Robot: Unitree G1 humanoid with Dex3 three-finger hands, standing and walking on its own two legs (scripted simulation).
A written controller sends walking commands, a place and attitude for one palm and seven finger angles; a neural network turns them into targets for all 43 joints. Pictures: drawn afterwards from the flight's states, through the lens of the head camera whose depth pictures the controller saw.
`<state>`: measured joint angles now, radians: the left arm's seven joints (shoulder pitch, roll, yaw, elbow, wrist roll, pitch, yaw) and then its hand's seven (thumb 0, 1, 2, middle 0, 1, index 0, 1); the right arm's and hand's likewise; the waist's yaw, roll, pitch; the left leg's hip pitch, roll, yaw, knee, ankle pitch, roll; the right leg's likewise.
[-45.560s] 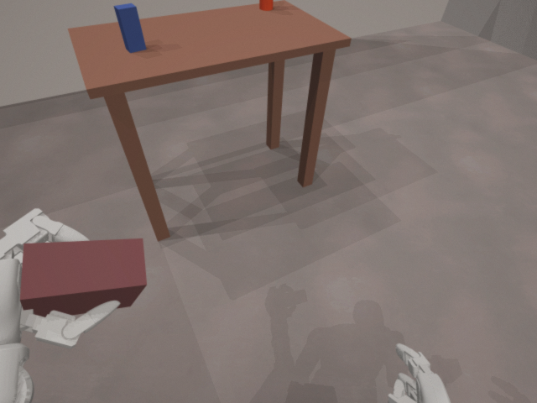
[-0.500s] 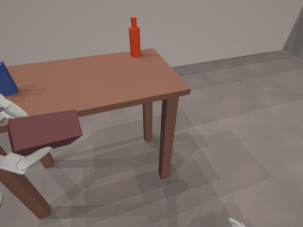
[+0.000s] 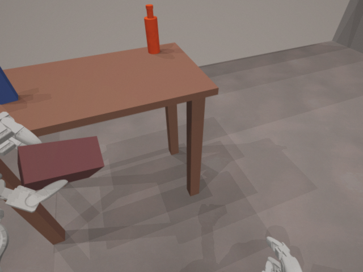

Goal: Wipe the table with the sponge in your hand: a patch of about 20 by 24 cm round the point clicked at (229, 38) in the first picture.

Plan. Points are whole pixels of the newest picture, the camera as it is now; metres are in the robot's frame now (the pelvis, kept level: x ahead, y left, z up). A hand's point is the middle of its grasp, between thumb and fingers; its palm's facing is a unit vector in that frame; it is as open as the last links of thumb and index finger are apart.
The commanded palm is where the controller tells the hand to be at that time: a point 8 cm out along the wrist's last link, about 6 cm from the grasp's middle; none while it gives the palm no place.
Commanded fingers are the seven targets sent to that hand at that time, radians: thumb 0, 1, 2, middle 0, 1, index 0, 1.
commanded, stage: stop stepping back and stand still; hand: left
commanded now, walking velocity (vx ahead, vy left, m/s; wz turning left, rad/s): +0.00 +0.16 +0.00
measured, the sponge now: (70, 162) +0.25 +0.21 +0.19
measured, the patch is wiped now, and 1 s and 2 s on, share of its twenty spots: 0.95 0.95 0.95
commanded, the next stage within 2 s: stand and wait in 0.14 s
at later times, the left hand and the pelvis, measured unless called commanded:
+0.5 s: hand (37, 149) +0.26 +0.26 +0.21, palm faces +0.41 -0.82 -0.39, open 9.5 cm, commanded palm +0.20 +0.30 +0.25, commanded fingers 0.00 0.10 1.30 -1.20 -1.60 -1.20 -1.60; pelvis +0.03 +0.02 +0.01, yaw -1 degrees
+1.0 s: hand (30, 146) +0.26 +0.27 +0.22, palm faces +0.40 -0.84 -0.37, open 9.5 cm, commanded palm +0.20 +0.31 +0.25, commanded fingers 0.00 0.10 1.30 -1.20 -1.60 -1.20 -1.60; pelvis +0.03 +0.04 +0.02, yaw -2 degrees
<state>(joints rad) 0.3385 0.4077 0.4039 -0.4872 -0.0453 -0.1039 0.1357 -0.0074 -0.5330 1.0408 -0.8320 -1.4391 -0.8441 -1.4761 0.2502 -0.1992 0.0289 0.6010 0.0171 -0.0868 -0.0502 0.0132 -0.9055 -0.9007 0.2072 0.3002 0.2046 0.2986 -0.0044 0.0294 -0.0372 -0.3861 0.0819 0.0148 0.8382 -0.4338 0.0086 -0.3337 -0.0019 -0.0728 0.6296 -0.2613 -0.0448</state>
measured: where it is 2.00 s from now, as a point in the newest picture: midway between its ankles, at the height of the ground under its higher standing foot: outside the picture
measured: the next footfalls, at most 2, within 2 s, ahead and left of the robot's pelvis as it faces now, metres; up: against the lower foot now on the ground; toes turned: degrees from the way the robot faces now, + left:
left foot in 0.20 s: +0.08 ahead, +0.15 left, +0.00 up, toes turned +2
